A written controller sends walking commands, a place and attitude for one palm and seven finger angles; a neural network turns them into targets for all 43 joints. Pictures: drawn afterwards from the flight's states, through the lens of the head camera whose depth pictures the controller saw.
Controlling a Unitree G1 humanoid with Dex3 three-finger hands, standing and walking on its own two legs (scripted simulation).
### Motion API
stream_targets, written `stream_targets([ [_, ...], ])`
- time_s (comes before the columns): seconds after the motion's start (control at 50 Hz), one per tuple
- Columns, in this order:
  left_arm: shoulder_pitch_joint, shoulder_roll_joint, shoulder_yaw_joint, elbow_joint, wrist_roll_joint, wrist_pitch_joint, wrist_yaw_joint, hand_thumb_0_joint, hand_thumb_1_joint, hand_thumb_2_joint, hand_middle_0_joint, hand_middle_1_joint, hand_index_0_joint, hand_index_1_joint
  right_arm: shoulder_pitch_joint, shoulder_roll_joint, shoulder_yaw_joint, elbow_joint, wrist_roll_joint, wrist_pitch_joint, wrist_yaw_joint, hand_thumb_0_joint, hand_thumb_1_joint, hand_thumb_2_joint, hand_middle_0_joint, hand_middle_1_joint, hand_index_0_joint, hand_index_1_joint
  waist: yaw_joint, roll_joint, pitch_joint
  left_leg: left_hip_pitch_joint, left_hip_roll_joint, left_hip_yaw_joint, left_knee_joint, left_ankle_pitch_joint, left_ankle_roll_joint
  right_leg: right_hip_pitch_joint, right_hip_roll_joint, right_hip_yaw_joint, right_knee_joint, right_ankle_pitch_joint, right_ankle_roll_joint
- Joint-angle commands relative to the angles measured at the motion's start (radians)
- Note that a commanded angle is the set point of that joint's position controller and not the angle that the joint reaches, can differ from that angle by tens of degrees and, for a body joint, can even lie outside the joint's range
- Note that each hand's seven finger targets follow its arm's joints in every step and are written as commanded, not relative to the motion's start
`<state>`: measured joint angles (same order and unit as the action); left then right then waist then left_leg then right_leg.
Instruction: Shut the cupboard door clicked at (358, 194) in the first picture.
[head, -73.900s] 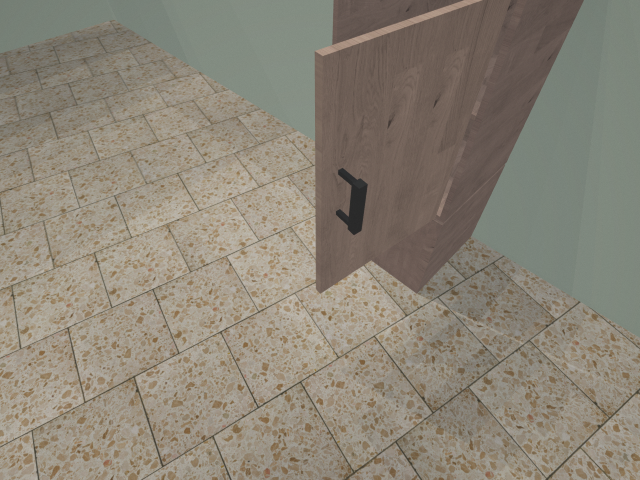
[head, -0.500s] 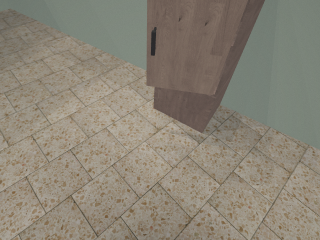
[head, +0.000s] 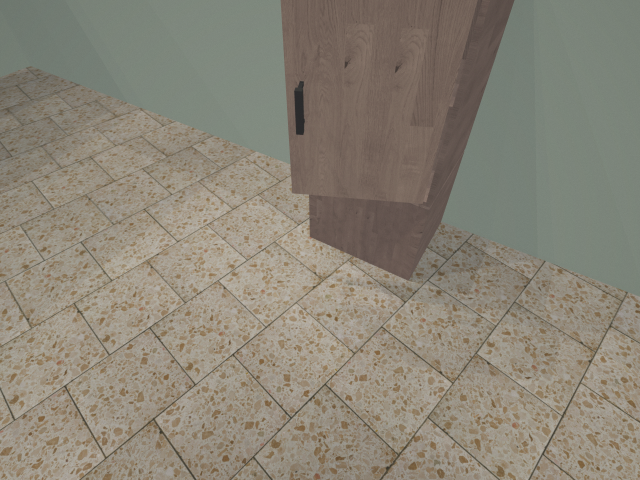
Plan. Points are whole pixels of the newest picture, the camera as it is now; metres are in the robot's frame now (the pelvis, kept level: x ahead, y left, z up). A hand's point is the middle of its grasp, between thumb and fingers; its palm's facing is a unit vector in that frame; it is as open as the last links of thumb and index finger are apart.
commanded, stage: let the arm hang, fingers relaxed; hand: left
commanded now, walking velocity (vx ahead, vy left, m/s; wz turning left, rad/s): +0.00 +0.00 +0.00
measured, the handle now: (300, 108) +0.99 +0.10 -0.03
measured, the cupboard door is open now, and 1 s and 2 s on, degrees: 24 24 24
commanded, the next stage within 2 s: look to check the result in 0.20 s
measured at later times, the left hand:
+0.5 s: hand out of the picture +0.05 +0.21 -0.16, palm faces +0.00 -0.96 -0.28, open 7.4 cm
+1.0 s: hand out of the picture +0.09 +0.21 -0.16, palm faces +0.00 -0.96 -0.30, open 7.4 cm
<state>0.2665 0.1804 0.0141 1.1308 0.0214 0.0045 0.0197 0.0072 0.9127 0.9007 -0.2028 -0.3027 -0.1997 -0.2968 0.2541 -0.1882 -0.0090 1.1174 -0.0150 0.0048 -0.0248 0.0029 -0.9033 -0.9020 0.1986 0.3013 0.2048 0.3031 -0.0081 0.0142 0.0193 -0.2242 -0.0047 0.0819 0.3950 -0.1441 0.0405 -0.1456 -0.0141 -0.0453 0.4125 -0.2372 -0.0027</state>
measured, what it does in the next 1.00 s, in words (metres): stands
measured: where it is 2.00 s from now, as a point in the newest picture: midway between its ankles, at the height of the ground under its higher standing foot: outside the picture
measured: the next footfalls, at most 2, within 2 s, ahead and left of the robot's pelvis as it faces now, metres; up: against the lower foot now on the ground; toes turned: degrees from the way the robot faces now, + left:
right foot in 1.62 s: +0.26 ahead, -0.17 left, +0.00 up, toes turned -15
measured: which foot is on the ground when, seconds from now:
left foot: down 0.00-1.00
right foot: down 0.00-1.00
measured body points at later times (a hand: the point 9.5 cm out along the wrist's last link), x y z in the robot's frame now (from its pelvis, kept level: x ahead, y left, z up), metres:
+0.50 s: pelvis +0.02 -0.01 +0.00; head +0.03 -0.01 +0.45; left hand +0.05 +0.26 -0.14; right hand +0.05 -0.27 -0.15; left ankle +0.05 +0.09 -0.74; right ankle -0.01 -0.12 -0.74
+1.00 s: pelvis +0.04 -0.01 +0.01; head +0.05 -0.02 +0.46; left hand +0.09 +0.26 -0.14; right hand +0.11 -0.29 -0.14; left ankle +0.05 +0.09 -0.74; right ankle -0.01 -0.12 -0.74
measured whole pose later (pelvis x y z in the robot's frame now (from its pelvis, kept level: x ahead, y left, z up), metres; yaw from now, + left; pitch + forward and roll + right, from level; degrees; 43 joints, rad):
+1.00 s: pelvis +0.04 -0.01 +0.01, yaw +0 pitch -1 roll +0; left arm 0.16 0.27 0.01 1.13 0.01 -0.01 0.01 0.01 0.91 0.90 -0.21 -0.30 -0.20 -0.30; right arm 0.14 -0.29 0.00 1.12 -0.01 -0.01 -0.02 0.00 -0.90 -0.90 0.20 0.30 0.21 0.30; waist 0.00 0.01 0.03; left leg -0.13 0.00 0.07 0.32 -0.16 0.01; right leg -0.04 0.00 -0.05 0.30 -0.24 -0.02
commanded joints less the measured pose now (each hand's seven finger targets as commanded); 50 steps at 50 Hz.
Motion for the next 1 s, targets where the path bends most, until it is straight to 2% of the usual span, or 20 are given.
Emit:
stream_targets([
  [0.0, 0.041, 0.144, 0.026, -0.032, -0.001, -0.018, 0.008, 0.0, 0.9, 0.9, -0.2, -0.3, -0.2, -0.3, 0.024, -0.135, -0.028, -0.037, -0.002, -0.015, -0.004, 0.0, -0.9, -0.9, 0.2, 0.3, 0.2, 0.3, 0.005, -0.009, 0.063, 0.015, 0.117, -0.151, -0.112, -0.112, -0.001, -0.082, -0.085, 0.098, -0.11, -0.018, -0.046],
  [0.08, 0.019, 0.163, 0.029, -0.039, -0.002, -0.022, 0.007, 0.0, 0.9, 0.9, -0.2, -0.3, -0.2, -0.3, 0.011, -0.153, -0.029, -0.041, 0.0, -0.02, -0.003, 0.0, -0.9, -0.9, 0.2, 0.3, 0.2, 0.3, 0.006, -0.01, 0.038, 0.039, 0.117, -0.146, -0.099, -0.043, -0.003, -0.059, -0.089, 0.098, -0.115, 0.017, -0.046],
  [0.16, -0.008, 0.167, 0.029, -0.039, -0.004, -0.023, 0.005, 0.0, 0.9, 0.9, -0.2, -0.3, -0.2, -0.3, -0.007, -0.161, -0.028, -0.039, -0.002, -0.021, -0.004, 0.0, -0.9, -0.9, 0.2, 0.3, 0.2, 0.3, 0.003, 0.011, 0.044, 0.051, 0.118, -0.146, -0.105, -0.032, -0.007, -0.053, -0.091, 0.098, -0.122, 0.026, -0.046],
  [0.38, -0.046, 0.218, 0.034, -0.042, -0.004, -0.028, 0.001, 0.0, 0.9, 0.9, -0.2, -0.3, -0.2, -0.3, -0.054, -0.217, -0.032, -0.046, 0.003, -0.025, -0.003, 0.0, -0.9, -0.9, 0.2, 0.3, 0.2, 0.3, 0.004, -0.019, 0.003, 0.107, 0.131, -0.144, -0.098, 0.071, -0.004, -0.016, -0.099, 0.097, -0.139, 0.091, -0.044],
  [0.8, -0.099, 0.273, 0.031, -0.043, -0.006, -0.034, -0.001, 0.0, 0.9, 0.9, -0.2, -0.3, -0.2, -0.3, -0.126, -0.272, -0.027, -0.047, 0.002, -0.027, 0.001, 0.0, -0.9, -0.9, 0.2, 0.3, 0.2, 0.3, 0.002, -0.017, -0.019, 0.151, 0.138, -0.141, -0.105, 0.148, -0.013, 0.032, -0.114, 0.102, -0.163, 0.183, -0.042],
  [0.92, -0.099, 0.272, 0.033, -0.044, -0.007, -0.035, 0.001, 0.0, 0.9, 0.9, -0.2, -0.3, -0.2, -0.3, -0.125, -0.271, -0.026, -0.047, 0.001, -0.029, -0.001, 0.0, -0.9, -0.9, 0.2, 0.3, 0.2, 0.3, 0.003, -0.013, -0.03, 0.16, 0.138, -0.139, -0.1, 0.186, -0.015, 0.053, -0.119, 0.096, -0.16, 0.232, -0.042],
  [0.98, -0.034, 0.163, 0.009, -0.013, -0.01, -0.021, 0.004, 0.0, 0.9, 0.9, -0.2, -0.3, -0.2, -0.3, -0.06, -0.155, 0.0, -0.016, -0.004, -0.015, 0.002, 0.0, -0.9, -0.9, 0.2, 0.3, 0.2, 0.3, -0.001, -0.024, -0.039, 0.178, 0.13, -0.103, -0.079, 0.083, -0.031, 0.033, -0.105, 0.104, -0.155, 0.132, -0.036],
])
